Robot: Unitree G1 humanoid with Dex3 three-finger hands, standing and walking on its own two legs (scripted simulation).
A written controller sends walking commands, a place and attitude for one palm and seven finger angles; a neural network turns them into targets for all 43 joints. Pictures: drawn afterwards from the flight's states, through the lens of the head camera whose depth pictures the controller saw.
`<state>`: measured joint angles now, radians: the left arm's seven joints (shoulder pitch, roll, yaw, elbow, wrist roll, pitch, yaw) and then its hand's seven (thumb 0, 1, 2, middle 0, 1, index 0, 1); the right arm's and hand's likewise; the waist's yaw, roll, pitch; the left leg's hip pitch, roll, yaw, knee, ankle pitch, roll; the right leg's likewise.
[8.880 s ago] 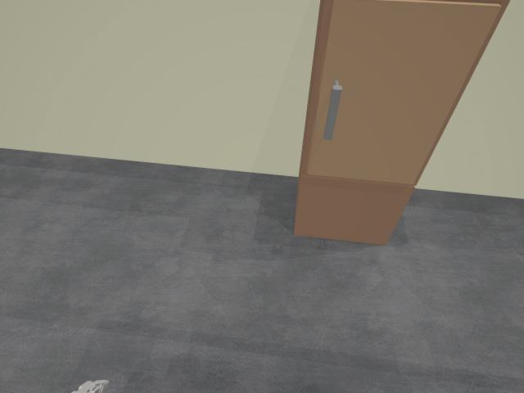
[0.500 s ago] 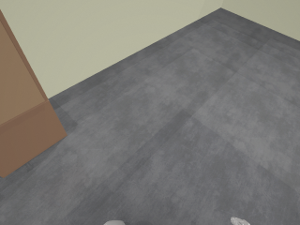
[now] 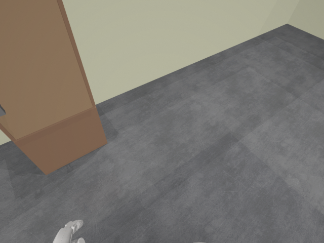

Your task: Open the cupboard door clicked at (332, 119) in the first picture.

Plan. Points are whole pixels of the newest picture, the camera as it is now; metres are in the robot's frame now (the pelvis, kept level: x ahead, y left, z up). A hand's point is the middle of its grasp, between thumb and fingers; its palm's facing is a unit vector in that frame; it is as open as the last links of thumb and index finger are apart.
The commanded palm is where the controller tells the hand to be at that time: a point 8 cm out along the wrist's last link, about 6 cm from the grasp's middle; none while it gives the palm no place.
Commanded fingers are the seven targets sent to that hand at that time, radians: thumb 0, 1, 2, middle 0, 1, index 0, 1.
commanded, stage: turn to face it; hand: left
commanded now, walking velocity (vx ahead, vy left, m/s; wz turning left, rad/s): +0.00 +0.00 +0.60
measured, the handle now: out of the picture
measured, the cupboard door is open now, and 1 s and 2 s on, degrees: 0 0 0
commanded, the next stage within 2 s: take the last steps up to it in 0.98 s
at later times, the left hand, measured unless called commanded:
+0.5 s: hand out of the picture -0.02 +0.15 -0.15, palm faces +0.33 -0.90 -0.28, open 7.4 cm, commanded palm none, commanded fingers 0.00 0.90 0.90 -0.20 -0.30 -0.20 -0.30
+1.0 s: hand out of the picture -0.09 +0.21 -0.17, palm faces +0.55 -0.79 -0.26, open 7.4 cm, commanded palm none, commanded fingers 0.00 0.90 0.90 -0.20 -0.30 -0.20 -0.30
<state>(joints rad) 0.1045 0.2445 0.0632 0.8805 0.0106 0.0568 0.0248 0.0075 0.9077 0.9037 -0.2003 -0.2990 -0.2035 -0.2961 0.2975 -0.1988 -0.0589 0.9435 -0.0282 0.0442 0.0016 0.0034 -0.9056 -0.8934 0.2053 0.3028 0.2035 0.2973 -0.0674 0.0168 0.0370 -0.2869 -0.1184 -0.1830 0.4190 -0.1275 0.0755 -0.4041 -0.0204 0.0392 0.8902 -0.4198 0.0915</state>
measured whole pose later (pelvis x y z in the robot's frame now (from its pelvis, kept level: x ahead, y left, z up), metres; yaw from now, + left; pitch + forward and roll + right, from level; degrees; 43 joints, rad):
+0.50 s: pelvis -0.02 -0.05 +0.00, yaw +20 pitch -1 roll +2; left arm 0.24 0.17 0.02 0.89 0.02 0.01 0.02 0.01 0.90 0.90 -0.20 -0.30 -0.21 -0.30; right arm 0.24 -0.30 -0.10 0.96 -0.03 0.10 0.02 0.00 -0.91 -0.89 0.20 0.30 0.20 0.30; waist -0.02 0.03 0.06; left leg -0.46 0.04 -0.03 1.06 -0.39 -0.09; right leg -0.17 -0.11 -0.18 0.50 -0.31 -0.01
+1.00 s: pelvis -0.04 -0.01 +0.00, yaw +32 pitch -2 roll -1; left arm 0.20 0.24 0.05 0.93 0.01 0.05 0.02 0.01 0.91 0.90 -0.20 -0.30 -0.20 -0.30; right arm 0.17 -0.19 -0.02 0.93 -0.02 0.02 0.00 0.00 -0.91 -0.89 0.20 0.30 0.20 0.30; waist 0.01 0.00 0.06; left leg -0.18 -0.03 -0.02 0.46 -0.24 0.04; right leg -0.42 -0.09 -0.03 0.95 -0.42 0.09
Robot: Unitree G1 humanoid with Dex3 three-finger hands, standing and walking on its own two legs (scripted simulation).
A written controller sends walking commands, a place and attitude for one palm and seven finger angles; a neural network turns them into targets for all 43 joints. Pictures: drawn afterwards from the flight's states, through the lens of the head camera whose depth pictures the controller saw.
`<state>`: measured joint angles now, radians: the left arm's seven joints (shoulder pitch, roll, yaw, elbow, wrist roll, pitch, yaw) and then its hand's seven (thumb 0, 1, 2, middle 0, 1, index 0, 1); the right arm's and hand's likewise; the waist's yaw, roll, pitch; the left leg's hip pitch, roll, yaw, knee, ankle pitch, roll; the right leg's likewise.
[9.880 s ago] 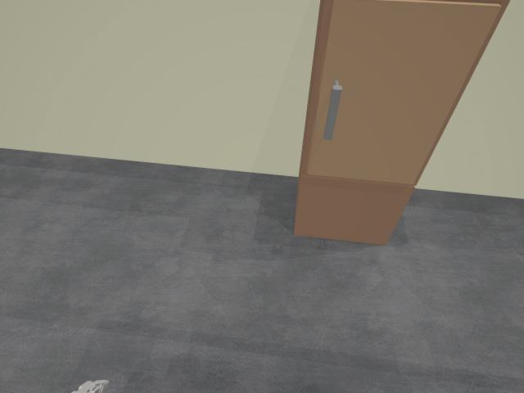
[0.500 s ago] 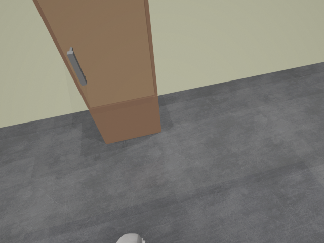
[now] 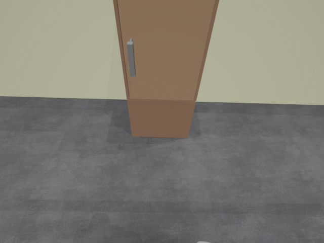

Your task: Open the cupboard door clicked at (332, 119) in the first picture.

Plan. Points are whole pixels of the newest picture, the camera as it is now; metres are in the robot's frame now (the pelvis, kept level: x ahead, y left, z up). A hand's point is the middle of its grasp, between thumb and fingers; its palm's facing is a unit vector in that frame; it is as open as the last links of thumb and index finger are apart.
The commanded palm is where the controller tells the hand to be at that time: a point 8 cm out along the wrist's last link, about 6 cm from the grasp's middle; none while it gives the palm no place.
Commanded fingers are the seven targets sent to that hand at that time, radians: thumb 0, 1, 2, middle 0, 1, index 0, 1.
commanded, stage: take the last steps up to it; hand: left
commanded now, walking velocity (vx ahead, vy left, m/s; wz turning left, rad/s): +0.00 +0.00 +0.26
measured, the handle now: (132, 57) +0.90 +0.21 -0.05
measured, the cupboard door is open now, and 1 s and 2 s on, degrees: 0 0 0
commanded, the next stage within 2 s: come to a stop and stand still in 1.28 s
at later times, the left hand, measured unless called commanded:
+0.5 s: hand out of the picture -0.04 +0.14 -0.16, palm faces +0.19 -0.96 -0.20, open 7.3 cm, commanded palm none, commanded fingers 0.00 0.90 0.90 -0.20 -0.30 -0.20 -0.30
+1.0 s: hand (94, 216) +0.22 +0.22 -0.17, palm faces +0.09 -0.98 -0.18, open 7.4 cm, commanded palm none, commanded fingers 0.00 0.90 0.90 -0.20 -0.30 -0.20 -0.30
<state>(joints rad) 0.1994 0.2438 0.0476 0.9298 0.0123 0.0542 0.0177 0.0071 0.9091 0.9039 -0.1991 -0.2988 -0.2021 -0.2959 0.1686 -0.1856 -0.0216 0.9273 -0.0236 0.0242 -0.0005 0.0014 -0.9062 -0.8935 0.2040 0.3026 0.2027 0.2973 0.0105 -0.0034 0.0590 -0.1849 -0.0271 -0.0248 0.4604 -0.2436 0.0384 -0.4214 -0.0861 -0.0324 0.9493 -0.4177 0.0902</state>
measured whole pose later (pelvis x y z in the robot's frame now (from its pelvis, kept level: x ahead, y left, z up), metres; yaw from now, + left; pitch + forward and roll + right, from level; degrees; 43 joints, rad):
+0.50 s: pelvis +0.03 -0.02 +0.01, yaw +6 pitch -1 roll +0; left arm 0.44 0.12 0.02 1.08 0.03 -0.05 0.02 0.01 0.91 0.90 -0.20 -0.30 -0.21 -0.30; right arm 0.32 -0.21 -0.08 1.08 -0.04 0.05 0.02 0.01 -0.91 -0.89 0.20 0.30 0.19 0.30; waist 0.02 0.03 -0.02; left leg -0.43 0.10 0.04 0.88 -0.28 -0.03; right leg -0.10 -0.05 -0.14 0.35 -0.23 -0.01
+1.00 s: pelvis +0.16 +0.03 +0.00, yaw +4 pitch -1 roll +0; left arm 0.20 0.19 0.07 1.03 0.03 0.01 -0.02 0.01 0.91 0.90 -0.20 -0.30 -0.20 -0.30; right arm 0.45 -0.09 -0.02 1.13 -0.03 -0.06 -0.03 0.00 -0.92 -0.89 0.20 0.30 0.20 0.30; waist -0.03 -0.02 0.02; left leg 0.03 0.03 0.18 0.30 -0.31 0.01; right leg -0.62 -0.12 -0.07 0.97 -0.16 0.03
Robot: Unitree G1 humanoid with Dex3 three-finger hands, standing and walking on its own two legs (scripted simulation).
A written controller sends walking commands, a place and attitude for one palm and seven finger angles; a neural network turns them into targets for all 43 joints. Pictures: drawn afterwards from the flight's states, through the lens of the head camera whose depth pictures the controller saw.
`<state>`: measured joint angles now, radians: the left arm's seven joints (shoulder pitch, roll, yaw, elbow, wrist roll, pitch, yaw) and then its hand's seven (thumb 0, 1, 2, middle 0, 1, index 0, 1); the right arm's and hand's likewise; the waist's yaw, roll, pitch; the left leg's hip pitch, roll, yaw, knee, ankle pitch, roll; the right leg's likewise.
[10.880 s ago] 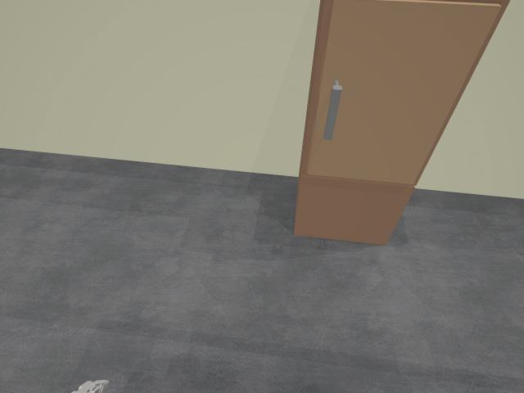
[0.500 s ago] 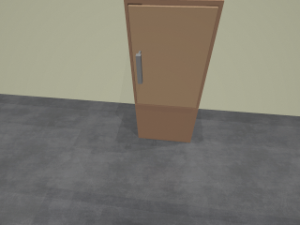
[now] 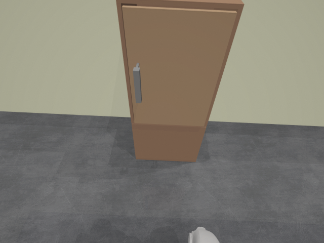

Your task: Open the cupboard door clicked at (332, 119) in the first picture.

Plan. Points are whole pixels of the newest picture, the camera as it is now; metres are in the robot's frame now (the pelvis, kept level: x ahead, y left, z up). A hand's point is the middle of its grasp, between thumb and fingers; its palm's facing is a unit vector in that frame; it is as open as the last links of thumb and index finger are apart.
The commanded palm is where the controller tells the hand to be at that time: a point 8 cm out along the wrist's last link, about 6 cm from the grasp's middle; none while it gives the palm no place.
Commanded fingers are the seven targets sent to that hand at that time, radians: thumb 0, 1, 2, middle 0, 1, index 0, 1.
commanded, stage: take the last steps up to it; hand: left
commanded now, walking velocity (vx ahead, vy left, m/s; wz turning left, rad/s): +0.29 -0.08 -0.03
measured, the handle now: (138, 83) +0.75 +0.13 -0.05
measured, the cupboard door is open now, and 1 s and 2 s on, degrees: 0 0 0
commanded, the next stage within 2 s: come to a stop and stand still in 0.28 s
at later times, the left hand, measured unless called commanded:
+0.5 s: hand (123, 227) +0.21 +0.12 -0.18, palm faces +0.08 -0.98 -0.19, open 7.2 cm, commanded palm none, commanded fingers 0.00 0.90 0.90 -0.20 -0.30 -0.20 -0.30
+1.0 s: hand (133, 238) +0.18 +0.09 -0.17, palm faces +0.07 -0.96 -0.28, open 7.4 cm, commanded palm none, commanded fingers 0.00 0.90 0.90 -0.20 -0.30 -0.20 -0.30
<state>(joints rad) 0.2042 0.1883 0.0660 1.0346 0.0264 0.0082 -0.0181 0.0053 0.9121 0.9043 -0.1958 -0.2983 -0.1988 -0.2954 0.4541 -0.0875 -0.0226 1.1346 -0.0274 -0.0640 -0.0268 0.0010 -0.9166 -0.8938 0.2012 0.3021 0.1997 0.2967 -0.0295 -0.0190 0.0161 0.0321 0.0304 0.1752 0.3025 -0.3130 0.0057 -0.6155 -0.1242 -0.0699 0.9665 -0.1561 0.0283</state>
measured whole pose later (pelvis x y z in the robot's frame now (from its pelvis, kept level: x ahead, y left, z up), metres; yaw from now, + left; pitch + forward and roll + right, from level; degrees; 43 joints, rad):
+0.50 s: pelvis +0.18 -0.06 -0.01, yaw +2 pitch -1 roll -2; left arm 0.24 0.15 0.03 1.08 0.02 -0.04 0.02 -0.01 0.93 0.90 -0.20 -0.30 -0.20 -0.30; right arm 0.19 -0.18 -0.04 1.02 -0.02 -0.03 -0.02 0.00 -0.92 -0.89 0.19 0.30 0.19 0.30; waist 0.01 0.03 0.03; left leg -0.37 0.10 0.08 0.63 -0.20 -0.03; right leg -0.21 0.00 -0.19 0.49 -0.26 -0.04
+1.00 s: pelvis +0.16 -0.11 -0.01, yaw +1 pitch -1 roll +2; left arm 0.28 0.15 0.03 1.02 0.03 0.02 0.03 0.00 0.91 0.90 -0.20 -0.30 -0.20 -0.30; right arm 0.15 -0.22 -0.08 1.03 -0.01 0.07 -0.01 0.00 -0.91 -0.89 0.20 0.30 0.20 0.30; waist 0.02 0.05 0.05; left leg -0.41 0.02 0.02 0.92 -0.44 0.00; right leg -0.27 -0.03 -0.07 0.59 -0.29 -0.04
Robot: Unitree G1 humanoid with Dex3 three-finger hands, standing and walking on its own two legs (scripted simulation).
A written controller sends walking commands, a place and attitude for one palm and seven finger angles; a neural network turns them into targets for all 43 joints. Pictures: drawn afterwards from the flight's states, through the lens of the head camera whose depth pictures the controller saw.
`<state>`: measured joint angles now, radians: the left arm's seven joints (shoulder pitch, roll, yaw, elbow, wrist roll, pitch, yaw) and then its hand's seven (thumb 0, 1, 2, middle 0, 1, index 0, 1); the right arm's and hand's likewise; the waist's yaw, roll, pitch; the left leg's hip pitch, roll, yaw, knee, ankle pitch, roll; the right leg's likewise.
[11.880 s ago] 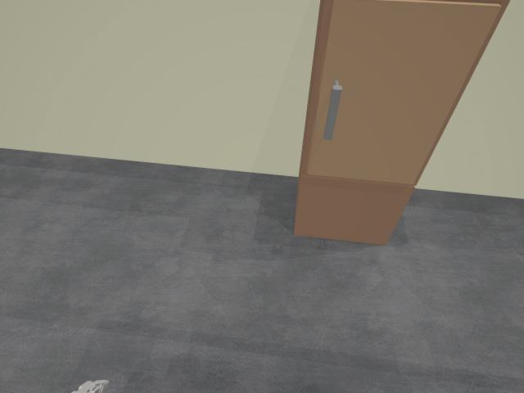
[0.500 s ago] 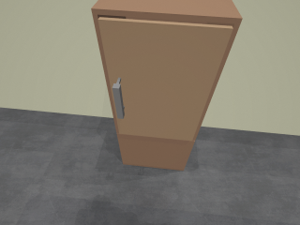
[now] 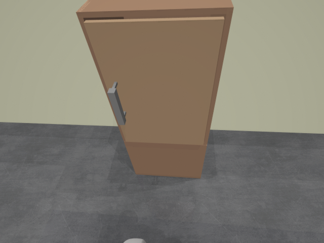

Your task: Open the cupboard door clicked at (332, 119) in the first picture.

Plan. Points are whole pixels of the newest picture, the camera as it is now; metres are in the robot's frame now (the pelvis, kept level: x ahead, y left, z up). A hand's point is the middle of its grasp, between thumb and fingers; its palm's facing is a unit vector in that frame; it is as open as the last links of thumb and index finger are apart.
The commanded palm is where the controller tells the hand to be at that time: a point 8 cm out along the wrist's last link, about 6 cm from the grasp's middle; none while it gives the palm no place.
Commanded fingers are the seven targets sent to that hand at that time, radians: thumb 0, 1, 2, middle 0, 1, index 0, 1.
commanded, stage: come to a stop and stand still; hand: left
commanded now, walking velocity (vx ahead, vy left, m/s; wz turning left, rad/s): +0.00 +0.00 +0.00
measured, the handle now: (118, 104) +0.59 +0.22 -0.04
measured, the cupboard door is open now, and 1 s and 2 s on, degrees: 0 0 0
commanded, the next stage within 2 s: look again from close up in 0.56 s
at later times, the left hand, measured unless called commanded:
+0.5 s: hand out of the picture -0.05 +0.17 -0.17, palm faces +0.07 -0.98 -0.19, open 7.3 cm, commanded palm none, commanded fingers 0.00 0.90 0.90 -0.20 -0.30 -0.20 -0.30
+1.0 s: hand out of the picture -0.02 +0.19 -0.16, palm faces +0.04 -0.97 -0.23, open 7.3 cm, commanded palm none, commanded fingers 0.00 0.90 0.90 -0.20 -0.30 -0.20 -0.30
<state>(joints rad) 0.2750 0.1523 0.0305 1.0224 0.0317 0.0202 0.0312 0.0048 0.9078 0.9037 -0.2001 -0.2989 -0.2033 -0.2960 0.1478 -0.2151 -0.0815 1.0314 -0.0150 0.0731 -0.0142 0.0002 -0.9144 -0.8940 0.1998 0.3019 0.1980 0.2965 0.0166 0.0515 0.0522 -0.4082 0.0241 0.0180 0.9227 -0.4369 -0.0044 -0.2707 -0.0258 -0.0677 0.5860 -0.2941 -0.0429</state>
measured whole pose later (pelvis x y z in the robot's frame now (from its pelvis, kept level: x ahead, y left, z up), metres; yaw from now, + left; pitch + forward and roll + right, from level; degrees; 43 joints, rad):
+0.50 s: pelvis -0.04 +0.00 +0.01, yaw +0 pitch -1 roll +0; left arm 0.29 0.14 0.01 1.13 0.01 0.01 0.03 0.00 0.91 0.90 -0.20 -0.30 -0.20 -0.30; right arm 0.33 -0.10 0.00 1.14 -0.02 0.01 -0.03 0.00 -0.91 -0.89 0.20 0.30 0.20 0.30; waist 0.01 0.00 0.01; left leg -0.11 0.02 0.03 0.41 -0.28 -0.01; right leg -0.25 0.00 -0.09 0.40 -0.13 -0.04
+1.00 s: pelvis -0.02 +0.02 +0.00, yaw +0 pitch -1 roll +1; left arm 0.31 0.12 -0.01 1.13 0.01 -0.03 0.03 0.01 0.92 0.90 -0.20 -0.30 -0.20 -0.30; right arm 0.36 -0.13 0.02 1.07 -0.02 -0.03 -0.03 0.01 -0.92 -0.89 0.20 0.30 0.20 0.30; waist 0.00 0.06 -0.02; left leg -0.10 -0.02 0.05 0.45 -0.33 0.02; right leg -0.28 -0.04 -0.06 0.52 -0.22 -0.02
